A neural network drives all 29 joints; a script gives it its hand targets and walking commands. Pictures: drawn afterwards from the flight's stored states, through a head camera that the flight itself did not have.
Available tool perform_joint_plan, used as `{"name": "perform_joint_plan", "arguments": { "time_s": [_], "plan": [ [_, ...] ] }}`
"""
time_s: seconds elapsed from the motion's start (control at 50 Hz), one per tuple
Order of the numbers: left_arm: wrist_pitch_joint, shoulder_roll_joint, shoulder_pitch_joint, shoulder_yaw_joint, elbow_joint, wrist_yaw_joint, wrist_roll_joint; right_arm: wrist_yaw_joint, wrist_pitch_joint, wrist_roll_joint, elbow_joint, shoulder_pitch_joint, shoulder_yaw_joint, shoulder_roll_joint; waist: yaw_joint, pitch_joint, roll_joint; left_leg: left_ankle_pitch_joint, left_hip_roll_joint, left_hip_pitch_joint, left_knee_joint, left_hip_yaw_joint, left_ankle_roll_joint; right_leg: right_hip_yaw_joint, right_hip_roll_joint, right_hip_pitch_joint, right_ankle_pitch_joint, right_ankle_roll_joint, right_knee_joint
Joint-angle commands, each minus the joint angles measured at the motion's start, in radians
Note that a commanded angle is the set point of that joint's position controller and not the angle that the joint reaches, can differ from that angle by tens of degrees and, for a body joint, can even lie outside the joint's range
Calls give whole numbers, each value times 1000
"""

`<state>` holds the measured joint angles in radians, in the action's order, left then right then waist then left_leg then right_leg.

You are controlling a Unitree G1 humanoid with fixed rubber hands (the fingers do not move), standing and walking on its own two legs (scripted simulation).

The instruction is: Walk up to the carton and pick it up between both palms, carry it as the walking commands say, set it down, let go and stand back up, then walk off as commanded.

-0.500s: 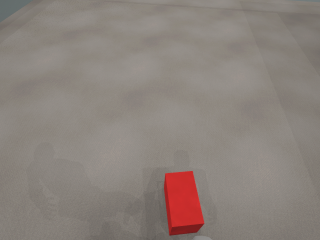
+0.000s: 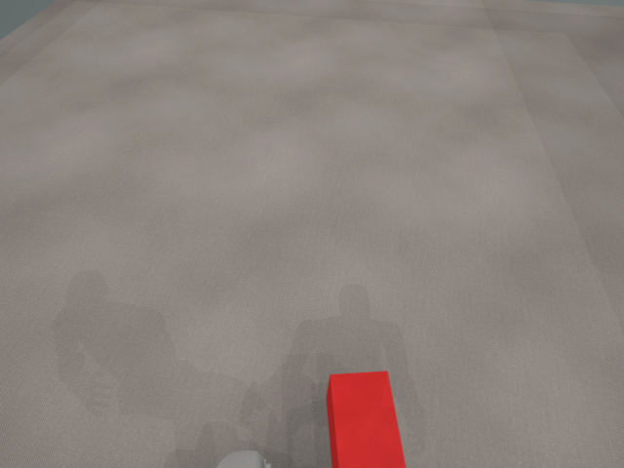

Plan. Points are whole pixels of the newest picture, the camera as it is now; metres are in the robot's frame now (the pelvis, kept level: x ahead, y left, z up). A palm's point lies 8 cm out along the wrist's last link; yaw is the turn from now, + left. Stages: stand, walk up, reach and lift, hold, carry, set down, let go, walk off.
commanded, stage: walk off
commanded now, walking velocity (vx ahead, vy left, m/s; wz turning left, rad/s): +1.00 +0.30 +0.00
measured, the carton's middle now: (361, 436) +0.28 -0.14 -0.65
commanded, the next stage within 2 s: none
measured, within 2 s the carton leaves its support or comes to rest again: rests again in 0.66 s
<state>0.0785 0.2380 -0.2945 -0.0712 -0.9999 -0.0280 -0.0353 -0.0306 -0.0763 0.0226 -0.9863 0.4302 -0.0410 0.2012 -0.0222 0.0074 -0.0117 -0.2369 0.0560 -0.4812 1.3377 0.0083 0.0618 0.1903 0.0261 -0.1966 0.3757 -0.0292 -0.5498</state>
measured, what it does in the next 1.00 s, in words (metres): walks ahead, turning left: left foot, then right foot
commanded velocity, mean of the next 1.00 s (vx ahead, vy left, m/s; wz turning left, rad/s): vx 0.10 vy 0.08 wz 0.43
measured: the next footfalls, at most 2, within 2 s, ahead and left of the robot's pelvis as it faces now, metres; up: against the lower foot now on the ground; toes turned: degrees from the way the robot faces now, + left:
left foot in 0.26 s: +0.46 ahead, +0.22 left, +0.01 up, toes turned +3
right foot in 0.76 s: +0.67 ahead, +0.11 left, +0.00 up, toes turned +8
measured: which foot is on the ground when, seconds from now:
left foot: up 0.00-0.24, down 0.26-0.74, up 0.76-1.00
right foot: down 0.00-0.26, up 0.28-0.74, down 0.76-1.00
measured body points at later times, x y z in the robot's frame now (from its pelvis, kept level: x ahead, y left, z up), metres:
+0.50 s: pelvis +0.41 +0.16 +0.02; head +0.49 +0.15 +0.46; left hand +0.63 +0.41 -0.08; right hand +0.30 -0.10 -0.11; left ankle +0.43 +0.21 -0.72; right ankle +0.25 +0.02 -0.56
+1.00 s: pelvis +0.51 +0.19 +0.00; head +0.55 +0.21 +0.45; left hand +0.52 +0.49 -0.13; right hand +0.68 -0.05 -0.13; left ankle +0.49 +0.33 -0.68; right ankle +0.63 +0.11 -0.73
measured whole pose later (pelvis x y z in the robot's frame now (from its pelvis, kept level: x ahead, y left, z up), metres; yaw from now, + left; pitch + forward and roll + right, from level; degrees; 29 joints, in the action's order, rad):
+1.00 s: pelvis +0.51 +0.19 +0.00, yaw +19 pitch +0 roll +0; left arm -0.01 0.30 -0.13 -0.02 -0.88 -0.06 -0.03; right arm 0.00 0.06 0.01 -0.84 0.18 -0.08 0.28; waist -0.01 0.12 0.02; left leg -0.44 0.04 -0.50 0.97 0.02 -0.11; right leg 0.17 0.09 -0.38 0.14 -0.03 -0.53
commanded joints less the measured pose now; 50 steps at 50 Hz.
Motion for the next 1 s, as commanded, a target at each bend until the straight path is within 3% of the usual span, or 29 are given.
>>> {"name": "perform_joint_plan", "arguments": {
  "time_s": [0.0, 0.06, 0.08, 0.12, 0.16, 0.18, 0.22, 0.24, 0.26, 0.28, 0.3, 0.32, 0.34, 0.36, 0.38, 0.4, 0.44, 0.48, 0.56, 0.64, 0.7, 0.72, 0.74, 0.76, 0.78, 0.8, 0.82, 0.9, 0.98],
  "plan": [
    [33, 36, -100, 6, -28, 3, 10, -36, 19, 19, 136, -92, 7, -40, -20, 141, 46, 61, 116, -380, 4, 79, -40, -325, 323, 55, -106, -77, 365],
    [58, 55, -92, 2, -17, 9, 17, -67, 29, 19, 211, -219, 24, -42, -34, 213, 118, 222, 128, -225, -351, -32, -55, -97, 206, -152, -312, -45, 435],
    [61, 53, -95, 3, -16, 11, 22, -83, 25, 11, 220, -273, 29, -35, -21, 230, 88, 316, 105, -75, -511, -98, -53, -51, 169, -233, -308, -30, 482],
    [65, 130, -161, -19, -34, 9, 26, -99, 19, -7, 223, -358, 28, -15, 20, 246, 112, 392, 59, 32, -639, -168, -48, -46, 206, -161, -420, -31, 580],
    [63, 183, -208, -31, -52, 9, 33, -82, 16, 8, 228, -394, 16, 34, 25, 212, 161, 319, -2, 35, -703, -206, -9, 1, 241, 73, -856, -5, 501],
    [55, 202, -229, -35, -62, 5, 31, -68, 16, 17, 231, -386, 11, 53, 13, 166, 212, 240, -47, 82, -704, -221, 18, 15, 259, 155, -1073, 11, 412],
    [27, 242, -205, -50, -57, -15, 6, -45, 16, 8, 158, -128, -18, 126, -132, -12, 280, 113, -86, 372, -738, -171, 65, 13, 290, 172, -1253, 18, 36],
    [20, 250, -166, -56, -33, -17, 1, -29, 22, 3, 79, 84, -45, 190, -230, -123, 252, 75, -76, 592, -799, -170, 74, -2, 251, 97, -1149, 3, -234],
    [17, 162, -173, -42, 1, -8, -6, -15, 26, 23, 43, 176, -71, 289, -222, -219, 120, -141, 78, 826, -721, -1, 69, -89, 175, -136, -461, -17, -573],
    [23, 13, -266, -8, 49, 13, 40, -3, 11, 37, 50, 109, -83, 355, -118, -328, -233, -143, 329, 1021, -870, 432, 104, -191, 13, -469, 157, 5, -958],
    [39, 97, -86, -20, 91, -3, 38, 14, -5, 23, 12, 153, -85, 324, -179, -302, -156, 346, 248, 978, -902, 410, 64, -308, -15, -487, 113, -9, -1008],
    [55, 104, -12, -28, 115, -5, 43, 26, -25, 33, -32, 133, -75, 295, -149, -209, -114, 778, 213, 938, -814, 264, 66, -318, -6, -525, 92, -2, -1013],
    [70, 77, 0, -22, 119, -7, 29, 33, -40, 30, -56, 114, -63, 247, -116, -169, -54, 1020, 193, 864, -789, 189, 34, -301, 20, -518, 85, 6, -947],
    [64, 61, 83, -15, 135, 4, 4, 44, -44, 19, -90, 120, -36, 154, -118, -138, -59, 1086, 119, 776, -860, 114, -15, -249, 27, -465, 77, 10, -848],
    [49, 24, 18, -9, 143, 12, 6, 51, -49, 29, -117, 147, -16, 124, -68, -146, -153, 1288, 135, 808, -832, 133, -9, -262, 13, -483, 95, 19, -836],
    [30, 8, 34, 4, 142, 14, 8, 58, -49, 19, -135, 162, -9, 100, -50, -155, -179, 1388, 133, 798, -851, 160, -21, -241, 17, -476, 97, 35, -812],
    [-3, -8, 97, 19, 163, 21, 9, 74, -48, 4, -124, 132, -2, 102, -15, -166, -96, 1315, 139, 723, -929, 186, -7, -217, 25, -478, 94, 69, -757],
    [-16, 5, 282, 30, 217, 25, 1, 88, -46, -2, -154, 245, 4, 104, -79, -108, -82, 1404, 115, 801, -930, 194, -32, -169, 2, -628, 152, 75, -755],
    [-47, 4, 394, 68, 263, 38, 30, 81, -35, -16, -115, 205, 18, 116, -30, -122, -1, 1281, 135, 589, -979, 238, -22, -182, -28, -398, -54, 80, -334],
    [-58, 68, 350, 105, 237, 4, 51, 41, -15, -28, -72, 132, 3, 128, 17, -92, -111, 1154, 42, 310, -902, 171, -108, -133, -86, -53, -355, 44, -94],
    [-56, 114, 210, 98, 179, -26, 49, 36, 3, -34, -42, 102, -8, 113, 73, -40, -111, 938, 20, 112, -725, 224, -169, -179, -29, 177, -531, -12, 79],
    [-52, 124, 181, 93, 162, -32, 43, 41, 13, -45, -35, 128, -10, 99, 73, -15, -14, 570, -33, 39, -569, 204, -191, -218, 54, 237, -707, -56, 169],
    [-41, 150, 168, 87, 178, -30, 30, 55, 24, -58, -3, 167, -8, 58, 46, -84, 183, -348, -130, -107, -240, 132, -200, -402, 327, 354, -1238, -170, 112],
    [-33, 107, 134, 91, 195, -19, 37, 72, 44, -38, -1, 241, -21, 83, 4, -175, 54, -524, -128, -70, -56, 81, -168, -462, 501, 281, -1587, -269, 40],
    [-32, 94, 157, 80, 210, -18, 46, 80, 69, -11, -16, 289, -21, 66, -18, -193, 40, -473, -120, -68, 29, 74, -163, -451, 531, 254, -1607, -316, 52],
    [-33, 107, 219, 66, 225, -25, 56, 79, 89, 8, -5, 268, -18, 47, -26, -175, 59, -428, -68, -99, 60, 70, -175, -417, 523, 194, -1376, -329, 99],
    [-38, 88, 253, 67, 234, -36, 57, 70, 104, 13, 26, 184, -29, 75, -35, -137, 51, -383, -33, -81, 34, 86, -188, -396, 450, 101, -1180, -305, 130],
    [-66, 108, 249, 55, 204, -45, 15, 35, 146, -16, 93, 59, -35, 38, -65, -86, 130, -251, -34, 80, -188, 10, -185, -161, 281, -146, -981, -204, 154],
    [-81, 158, 196, 20, 178, -19, -3, 12, 153, -21, 145, -50, -21, 50, -21, -116, 233, -149, -30, 183, -487, -51, -157, -124, 264, -120, -682, -149, 135]
  ]
}}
